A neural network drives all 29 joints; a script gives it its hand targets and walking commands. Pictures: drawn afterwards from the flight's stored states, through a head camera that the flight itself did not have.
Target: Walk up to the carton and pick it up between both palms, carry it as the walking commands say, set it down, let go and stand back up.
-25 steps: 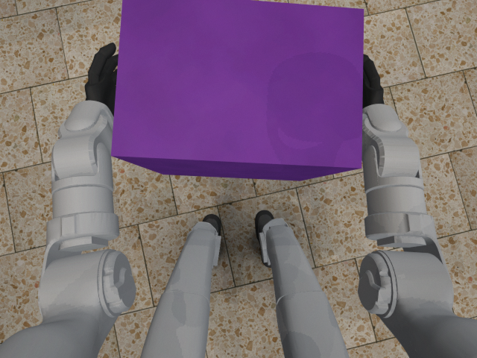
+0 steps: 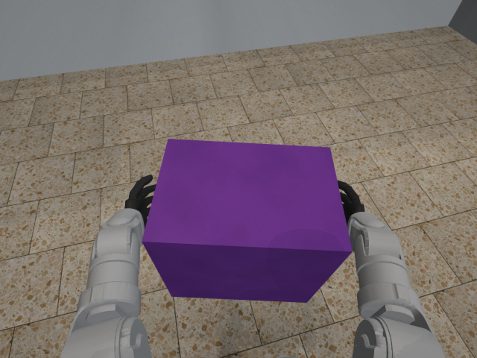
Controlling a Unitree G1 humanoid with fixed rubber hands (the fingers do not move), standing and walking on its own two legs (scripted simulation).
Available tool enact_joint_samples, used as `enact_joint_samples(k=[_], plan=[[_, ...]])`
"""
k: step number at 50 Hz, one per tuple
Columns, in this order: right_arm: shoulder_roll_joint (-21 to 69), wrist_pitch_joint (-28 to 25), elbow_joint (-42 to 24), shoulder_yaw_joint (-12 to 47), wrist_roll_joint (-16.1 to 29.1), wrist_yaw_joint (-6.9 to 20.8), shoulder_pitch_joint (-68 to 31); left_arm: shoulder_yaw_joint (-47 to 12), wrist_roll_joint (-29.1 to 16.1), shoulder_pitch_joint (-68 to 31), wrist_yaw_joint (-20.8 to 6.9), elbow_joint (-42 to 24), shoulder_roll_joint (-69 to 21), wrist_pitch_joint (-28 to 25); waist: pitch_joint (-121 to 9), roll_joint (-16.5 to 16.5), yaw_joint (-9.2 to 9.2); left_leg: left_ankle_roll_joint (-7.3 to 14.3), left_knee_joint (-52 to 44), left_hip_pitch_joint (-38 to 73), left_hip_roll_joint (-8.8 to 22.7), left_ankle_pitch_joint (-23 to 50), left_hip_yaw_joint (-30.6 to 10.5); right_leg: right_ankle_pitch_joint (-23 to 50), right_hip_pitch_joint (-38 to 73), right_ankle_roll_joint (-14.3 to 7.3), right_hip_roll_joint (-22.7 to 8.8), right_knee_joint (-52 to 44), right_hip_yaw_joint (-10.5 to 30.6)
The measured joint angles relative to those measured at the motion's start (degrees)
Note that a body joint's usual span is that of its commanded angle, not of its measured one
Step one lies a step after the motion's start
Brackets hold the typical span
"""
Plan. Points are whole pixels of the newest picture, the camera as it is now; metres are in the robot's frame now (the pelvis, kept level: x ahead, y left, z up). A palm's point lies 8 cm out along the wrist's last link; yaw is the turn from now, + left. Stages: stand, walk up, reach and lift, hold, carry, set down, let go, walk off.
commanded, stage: reach and lift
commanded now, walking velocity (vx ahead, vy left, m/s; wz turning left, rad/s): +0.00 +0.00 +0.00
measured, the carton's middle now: (244, 228) +0.35 -0.01 -0.04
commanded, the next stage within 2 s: hold in 1.68 s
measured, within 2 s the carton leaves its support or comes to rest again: neither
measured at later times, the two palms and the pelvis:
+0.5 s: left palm (134, 234) +0.30 +0.17 +0.05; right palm (369, 224) +0.31 -0.22 +0.04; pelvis +0.04 -0.03 +0.02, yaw +1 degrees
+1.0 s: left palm (123, 217) +0.33 +0.19 +0.06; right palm (358, 212) +0.33 -0.20 +0.06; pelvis +0.01 -0.01 +0.02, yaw +1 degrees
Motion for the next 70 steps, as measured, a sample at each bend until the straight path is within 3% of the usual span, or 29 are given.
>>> enact_joint_samples(k=[3, 10, 22, 29, 41, 49, 58, 65, 70], plan=[[0.18, 0.73, -2.46, 0.57, 0.23, 1.34, 3.36, -0.61, -0.03, 3.61, 0.09, -2.55, -1.36, 0.43, 0.36, 0.14, -0.45, 0.25, -2.47, 4.55, 0.17, -0.11, 0.28, -0.04, 4.37, 0.13, -0.13, -2.3, 0.4], [-0.47, 1.89, -9.97, 4.74, 3.12, 1.64, 12.09, -4.49, -2.61, 12.49, 1.67, -11.68, -3.34, 2.7, 2.18, 0.3, 0.03, 0.07, -9.03, 13.01, 1.07, 0.82, 0.75, 1.12, 12.18, -0.8, 0.13, -8.13, 1.29], [0.59, 7.67, -21.79, 10.14, 5.83, -1.19, 19.73, -7.58, -6.1, 22.31, 1.56, -23.52, -2.4, 6.96, 2.67, 0.89, 1.17, -1.82, -15.95, 21.46, 2.81, 3.0, -1.64, 3.14, 20.99, -2.69, 1.02, -15.08, -0.74], [3.11, 10.13, -23.02, 10.45, 5.52, -3.68, 19.3, -7.65, -6.4, 21.47, -0.51, -23.91, 0.53, 9.44, 4.79, -0.04, 1.59, -2.8, -15.81, 23.84, 3.29, 3.49, -3.19, 3.55, 23.88, -3.54, 1.46, -15.31, -2.38], [4.79, 9.55, -17.99, 6.41, 3.46, -5.53, 9.39, -4.18, -4.84, 9.81, -2.7, -15.18, 2.86, 7.65, 9.23, -0.52, 1.03, -2.25, -10.18, 19.47, 2.74, 2.95, -2.35, 3.77, 20.29, -2.54, 1.24, -11.4, -2.43], [2.28, 9.31, -16.51, 6.22, 3.61, -3.51, 7.88, -4.59, -3.81, 9.54, -0.94, -16.06, 1.03, 7.69, 7.4, -0.56, 0.37, -0.67, -11.46, 18.56, 1.51, 3.3, -1.01, 3.65, 19.14, -1.06, -0.21, -12.23, -1.32], [0.24, 10.46, -21.96, 9.01, 5.05, -0.38, 17.41, -6.88, -4.45, 19.56, 2.21, -25.03, -3.36, 11.11, 2.32, 0.93, -1.04, 0.82, -15.23, 22.57, 0.83, 2.57, -0.09, 2.86, 22.96, -0.19, -1.31, -15.92, -0.31], [-0.41, 11.52, -25.81, 10.6, 5.82, 0.62, 24.48, -8.23, -4.86, 26.29, 3.02, -29.65, -5.38, 13.15, 2.26, 1.48, -2.21, 0.74, -16.41, 25.98, 1.05, 1.86, 0.02, 1.82, 25.85, -0.54, -1.17, -16.19, -0.2], [-1.34, 11.8, -28.1, 11.91, 6.73, 0.41, 25.9, -9.43, -5.46, 28.14, 3.5, -32.27, -5.3, 13.33, 3.95, 1.35, -1.38, 0.0, -15.71, 25.87, 1.71, 1.73, 0.08, 1.75, 25.46, -1.23, -0.4, -15.08, -0.19]])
